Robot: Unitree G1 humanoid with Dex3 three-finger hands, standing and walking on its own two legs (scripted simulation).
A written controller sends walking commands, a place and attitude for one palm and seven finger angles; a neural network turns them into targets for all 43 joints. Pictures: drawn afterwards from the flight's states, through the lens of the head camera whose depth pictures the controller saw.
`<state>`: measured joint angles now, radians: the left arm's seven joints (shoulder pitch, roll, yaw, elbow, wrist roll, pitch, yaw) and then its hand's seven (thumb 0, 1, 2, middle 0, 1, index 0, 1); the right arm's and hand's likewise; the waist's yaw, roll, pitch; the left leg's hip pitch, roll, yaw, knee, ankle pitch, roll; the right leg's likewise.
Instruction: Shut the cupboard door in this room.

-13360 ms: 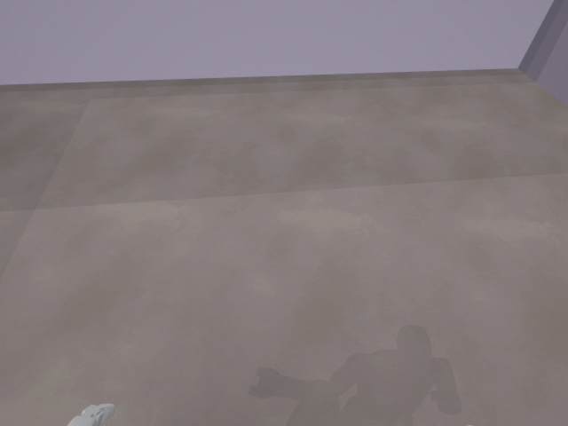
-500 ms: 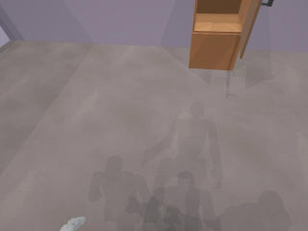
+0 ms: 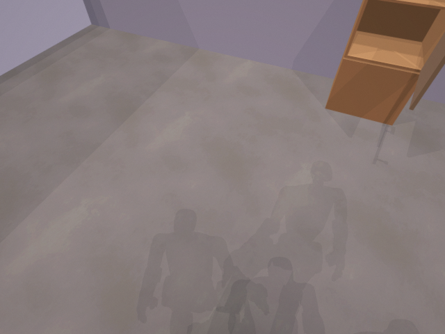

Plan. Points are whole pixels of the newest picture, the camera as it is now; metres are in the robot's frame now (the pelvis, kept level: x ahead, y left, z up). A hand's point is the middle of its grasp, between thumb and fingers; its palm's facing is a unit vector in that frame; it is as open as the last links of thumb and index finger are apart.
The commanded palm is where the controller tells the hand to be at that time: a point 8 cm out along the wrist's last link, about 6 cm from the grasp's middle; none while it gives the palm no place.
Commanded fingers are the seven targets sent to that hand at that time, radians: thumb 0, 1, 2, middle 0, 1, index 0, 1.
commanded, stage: stand and wait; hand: left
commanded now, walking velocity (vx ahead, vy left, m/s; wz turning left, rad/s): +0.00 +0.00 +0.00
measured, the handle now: out of the picture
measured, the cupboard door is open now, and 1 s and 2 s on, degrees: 81 81 81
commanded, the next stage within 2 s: turn or walk to find it in 0.66 s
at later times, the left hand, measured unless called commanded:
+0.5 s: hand out of the picture -0.01 +0.18 -0.17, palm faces +0.01 -0.98 -0.18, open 7.3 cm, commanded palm none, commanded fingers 0.00 0.90 0.90 -0.20 -0.30 -0.20 -0.30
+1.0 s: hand out of the picture -0.01 +0.18 -0.18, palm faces +0.08 -0.97 -0.22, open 7.3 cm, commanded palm none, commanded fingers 0.00 0.90 0.90 -0.20 -0.30 -0.20 -0.30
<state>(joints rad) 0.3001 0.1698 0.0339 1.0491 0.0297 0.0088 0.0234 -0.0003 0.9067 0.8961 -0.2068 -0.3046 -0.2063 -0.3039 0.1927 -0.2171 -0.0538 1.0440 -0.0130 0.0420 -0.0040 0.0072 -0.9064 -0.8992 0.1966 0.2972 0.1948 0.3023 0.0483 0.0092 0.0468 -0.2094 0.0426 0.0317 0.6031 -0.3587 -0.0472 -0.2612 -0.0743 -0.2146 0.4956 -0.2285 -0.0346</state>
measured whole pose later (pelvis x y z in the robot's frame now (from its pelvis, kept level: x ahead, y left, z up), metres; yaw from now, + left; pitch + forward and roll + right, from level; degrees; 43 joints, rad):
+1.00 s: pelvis -0.02 +0.00 +0.00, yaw +2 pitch -1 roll +0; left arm 0.24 0.15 0.02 1.11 0.01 0.01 0.04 0.00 0.91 0.90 -0.20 -0.30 -0.20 -0.30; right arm 0.29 -0.13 -0.03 1.13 -0.02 0.01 -0.02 0.01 -0.90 -0.90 0.20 0.30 0.20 0.30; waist 0.00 0.01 0.05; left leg -0.19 0.02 0.01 0.51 -0.31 -0.01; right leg -0.25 -0.07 -0.12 0.53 -0.26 0.00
